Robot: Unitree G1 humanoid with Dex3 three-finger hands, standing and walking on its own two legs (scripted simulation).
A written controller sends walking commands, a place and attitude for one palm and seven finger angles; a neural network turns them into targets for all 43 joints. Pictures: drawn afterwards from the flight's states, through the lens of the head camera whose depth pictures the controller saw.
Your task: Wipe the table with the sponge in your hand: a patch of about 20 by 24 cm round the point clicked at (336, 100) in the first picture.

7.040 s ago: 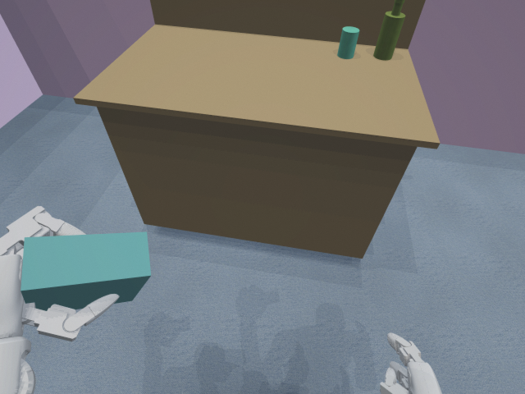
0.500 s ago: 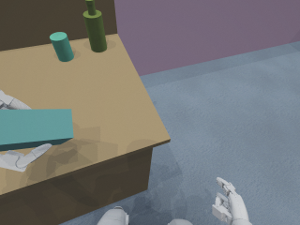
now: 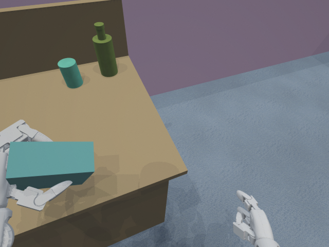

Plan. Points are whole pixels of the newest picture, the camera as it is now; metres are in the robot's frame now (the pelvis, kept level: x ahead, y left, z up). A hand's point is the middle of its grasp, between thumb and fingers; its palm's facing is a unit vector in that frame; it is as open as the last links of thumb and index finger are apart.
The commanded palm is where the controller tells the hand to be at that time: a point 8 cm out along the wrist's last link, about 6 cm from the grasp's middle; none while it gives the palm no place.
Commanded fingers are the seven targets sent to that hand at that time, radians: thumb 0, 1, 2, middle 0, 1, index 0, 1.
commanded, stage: come to a stop and stand still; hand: left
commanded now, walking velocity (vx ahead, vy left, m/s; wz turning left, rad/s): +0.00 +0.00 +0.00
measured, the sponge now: (64, 166) +0.23 +0.20 +0.15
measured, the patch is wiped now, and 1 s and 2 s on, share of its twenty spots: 0.00 0.00 0.00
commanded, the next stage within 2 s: look again from close up in 1.08 s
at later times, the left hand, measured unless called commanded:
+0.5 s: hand (1, 179) +0.19 +0.28 +0.17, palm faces +0.41 -0.84 -0.35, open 9.6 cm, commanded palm +0.13 +0.30 +0.18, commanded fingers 0.00 0.10 1.30 -1.20 -1.60 -1.20 -1.60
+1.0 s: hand out of the picture +0.22 +0.30 +0.16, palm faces +0.38 -0.85 -0.37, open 9.6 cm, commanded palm +0.16 +0.33 +0.18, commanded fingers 0.00 0.10 1.30 -1.20 -1.60 -1.20 -1.60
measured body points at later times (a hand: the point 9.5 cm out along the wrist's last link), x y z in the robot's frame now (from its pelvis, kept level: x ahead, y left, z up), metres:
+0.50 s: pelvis -0.03 +0.02 +0.00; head -0.02 +0.05 +0.45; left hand +0.17 +0.32 +0.18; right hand +0.14 -0.21 -0.06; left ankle +0.03 +0.12 -0.74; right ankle -0.01 -0.09 -0.74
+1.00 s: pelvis +0.01 +0.05 +0.00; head +0.03 +0.08 +0.45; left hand +0.20 +0.34 +0.18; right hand +0.20 -0.16 -0.06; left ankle +0.03 +0.12 -0.74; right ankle -0.01 -0.09 -0.74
